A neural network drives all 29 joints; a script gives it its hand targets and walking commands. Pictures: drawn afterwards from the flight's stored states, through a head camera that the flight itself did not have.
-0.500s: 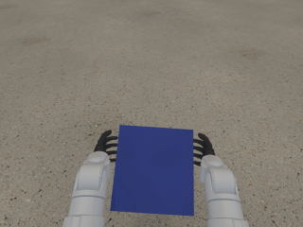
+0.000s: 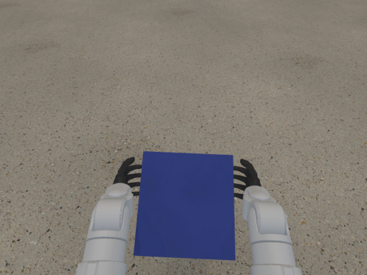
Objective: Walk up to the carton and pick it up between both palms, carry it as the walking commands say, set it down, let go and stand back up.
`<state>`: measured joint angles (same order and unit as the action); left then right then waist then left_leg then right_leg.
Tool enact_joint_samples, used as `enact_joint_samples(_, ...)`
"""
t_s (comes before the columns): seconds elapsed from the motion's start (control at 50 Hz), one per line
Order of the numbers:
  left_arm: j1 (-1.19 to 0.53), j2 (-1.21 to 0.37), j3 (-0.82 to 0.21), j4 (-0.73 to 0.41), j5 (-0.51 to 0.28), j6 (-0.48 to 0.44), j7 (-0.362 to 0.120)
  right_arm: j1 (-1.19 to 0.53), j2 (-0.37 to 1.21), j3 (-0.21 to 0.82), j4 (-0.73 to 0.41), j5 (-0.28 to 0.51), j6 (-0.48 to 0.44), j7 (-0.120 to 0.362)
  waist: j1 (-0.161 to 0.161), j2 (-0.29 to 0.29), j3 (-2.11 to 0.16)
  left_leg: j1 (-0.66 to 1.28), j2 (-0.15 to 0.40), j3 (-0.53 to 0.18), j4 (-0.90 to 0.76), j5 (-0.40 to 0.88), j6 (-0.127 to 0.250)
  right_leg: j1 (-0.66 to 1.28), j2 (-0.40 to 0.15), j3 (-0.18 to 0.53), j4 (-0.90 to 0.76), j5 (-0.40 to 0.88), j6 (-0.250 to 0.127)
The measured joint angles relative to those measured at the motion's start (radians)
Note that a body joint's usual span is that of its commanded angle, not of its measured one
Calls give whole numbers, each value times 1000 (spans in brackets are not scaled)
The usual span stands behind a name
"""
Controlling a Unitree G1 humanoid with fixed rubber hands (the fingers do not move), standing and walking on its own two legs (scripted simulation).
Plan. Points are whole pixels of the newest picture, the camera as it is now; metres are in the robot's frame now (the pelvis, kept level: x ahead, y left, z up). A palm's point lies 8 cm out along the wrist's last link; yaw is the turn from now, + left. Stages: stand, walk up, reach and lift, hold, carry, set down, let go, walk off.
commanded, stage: carry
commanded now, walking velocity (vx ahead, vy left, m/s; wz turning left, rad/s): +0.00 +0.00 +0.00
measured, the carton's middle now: (185, 202) +0.32 +0.01 -0.06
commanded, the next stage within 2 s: hold in 0.14 s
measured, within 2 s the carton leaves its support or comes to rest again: neither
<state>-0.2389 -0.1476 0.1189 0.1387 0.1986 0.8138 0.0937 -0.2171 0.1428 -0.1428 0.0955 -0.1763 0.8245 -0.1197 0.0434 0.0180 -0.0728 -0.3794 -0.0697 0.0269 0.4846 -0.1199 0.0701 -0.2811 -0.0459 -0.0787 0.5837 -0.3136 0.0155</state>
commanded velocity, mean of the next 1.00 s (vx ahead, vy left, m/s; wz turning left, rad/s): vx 0.00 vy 0.00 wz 0.00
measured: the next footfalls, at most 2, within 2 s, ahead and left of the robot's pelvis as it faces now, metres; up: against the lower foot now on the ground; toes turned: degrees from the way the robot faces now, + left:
none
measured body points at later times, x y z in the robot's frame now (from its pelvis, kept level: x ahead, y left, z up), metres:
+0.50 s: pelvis -0.01 +0.01 +0.00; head -0.03 +0.01 +0.45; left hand +0.30 +0.15 +0.04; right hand +0.30 -0.14 +0.03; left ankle +0.08 +0.08 -0.73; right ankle +0.00 -0.12 -0.73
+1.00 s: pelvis +0.01 -0.01 +0.00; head +0.03 +0.00 +0.45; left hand +0.32 +0.13 -0.03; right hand +0.32 -0.17 -0.03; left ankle +0.08 +0.07 -0.73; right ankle +0.00 -0.12 -0.73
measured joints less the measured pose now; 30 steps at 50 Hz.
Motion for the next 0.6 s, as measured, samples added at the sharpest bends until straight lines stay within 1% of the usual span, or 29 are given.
enact_joint_samples(0.16,1,0,0,-1,0,2,0,2,0,-1,3,0,-5,4,0,-1,0,-1,0,0,2,-2,0,0,0,0,0,-1,-1)
enact_joint_samples(0.26,1,0,0,0,0,-13,-23,9,0,-31,57,0,-77,24,0,-20,0,2,0,0,2,-1,0,3,0,1,0,-1,-1)
enact_joint_samples(0.42,1,0,0,7,0,-48,-29,12,-1,-49,75,0,-125,49,0,-36,-1,3,0,0,7,1,0,7,1,1,0,3,-1)
enact_joint_samples(0.46,-5,-1,0,28,0,-52,-19,2,-1,-76,110,0,-137,72,0,-36,-1,5,0,0,8,1,-1,9,2,3,0,5,-4)
enact_joint_samples(0.52,-26,-6,0,92,0,-67,-2,-27,4,-150,189,0,-165,106,-2,-34,3,7,1,0,9,-1,-3,9,11,18,0,10,-7)
enact_joint_samples(0.6,-63,-15,2,191,0,-127,17,-55,4,-225,268,-1,-221,116,-3,-33,26,7,3,0,16,-9,-7,9,16,25,0,15,-7)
